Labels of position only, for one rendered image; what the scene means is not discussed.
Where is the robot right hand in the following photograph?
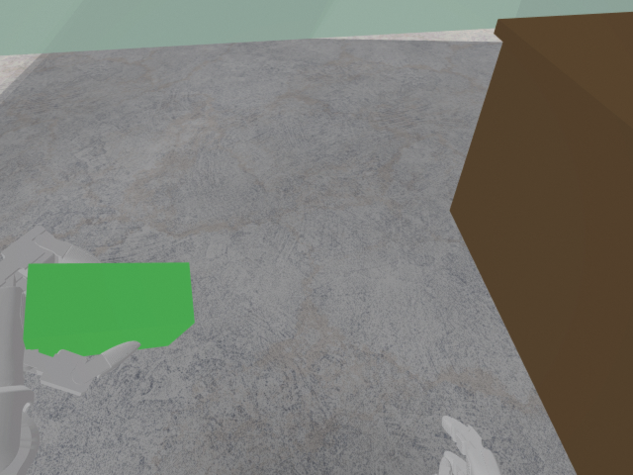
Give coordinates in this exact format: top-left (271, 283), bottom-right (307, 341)
top-left (434, 416), bottom-right (502, 475)

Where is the table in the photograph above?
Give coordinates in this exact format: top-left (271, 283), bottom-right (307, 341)
top-left (450, 12), bottom-right (633, 475)

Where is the sponge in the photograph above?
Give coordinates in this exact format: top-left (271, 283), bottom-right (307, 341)
top-left (23, 262), bottom-right (195, 357)

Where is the robot left forearm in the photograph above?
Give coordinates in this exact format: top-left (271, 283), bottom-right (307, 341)
top-left (0, 385), bottom-right (40, 475)

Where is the robot left hand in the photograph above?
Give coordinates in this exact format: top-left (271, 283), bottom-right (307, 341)
top-left (0, 226), bottom-right (141, 396)

